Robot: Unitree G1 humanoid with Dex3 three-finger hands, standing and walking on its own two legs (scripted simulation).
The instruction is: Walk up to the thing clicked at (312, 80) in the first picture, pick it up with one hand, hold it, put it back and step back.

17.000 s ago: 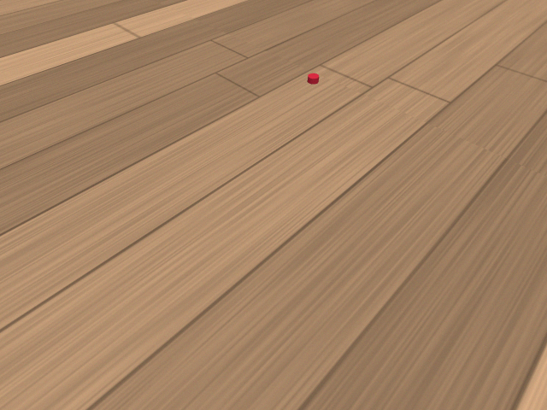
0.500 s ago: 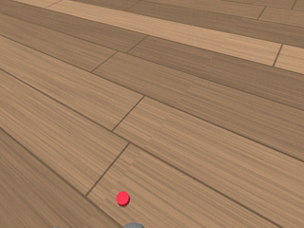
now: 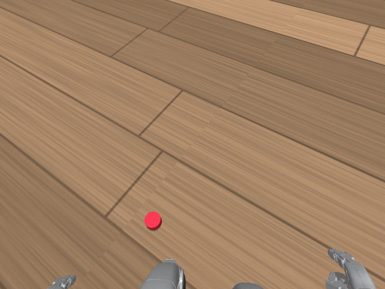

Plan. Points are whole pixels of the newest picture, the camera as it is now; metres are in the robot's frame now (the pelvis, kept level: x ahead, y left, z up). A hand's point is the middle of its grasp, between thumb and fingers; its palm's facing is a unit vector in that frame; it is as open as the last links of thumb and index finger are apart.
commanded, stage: walk up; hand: left
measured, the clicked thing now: (153, 220) +0.45 +0.27 -0.72
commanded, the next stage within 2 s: none
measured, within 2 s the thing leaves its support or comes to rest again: neither
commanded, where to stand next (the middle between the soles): +0.08 +0.02 m, yaw +2 degrees
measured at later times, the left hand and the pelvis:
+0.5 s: hand out of the picture +0.03 +0.28 -0.12, palm faces +0.04 -0.93 -0.37, open 7.4 cm; pelvis +0.01 +0.00 +0.02, yaw +4 degrees
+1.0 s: hand out of the picture +0.01 +0.32 -0.13, palm faces +0.11 -0.88 -0.46, open 7.4 cm; pelvis -0.05 +0.02 +0.00, yaw +7 degrees
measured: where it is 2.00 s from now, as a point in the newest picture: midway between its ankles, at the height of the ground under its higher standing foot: outside the picture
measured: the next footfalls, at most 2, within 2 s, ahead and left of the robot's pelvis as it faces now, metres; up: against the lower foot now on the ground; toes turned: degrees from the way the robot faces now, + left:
left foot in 0.32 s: +0.03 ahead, +0.14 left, +0.00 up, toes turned +4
right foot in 0.58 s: +0.13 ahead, -0.12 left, +0.00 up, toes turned +3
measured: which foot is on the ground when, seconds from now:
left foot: down 0.00-0.00, up 0.02-0.30, down 0.32-0.62, up 0.64-0.88, down 0.90-1.00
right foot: down 0.00-0.34, up 0.36-0.56, down 0.58-0.92, up 0.94-1.00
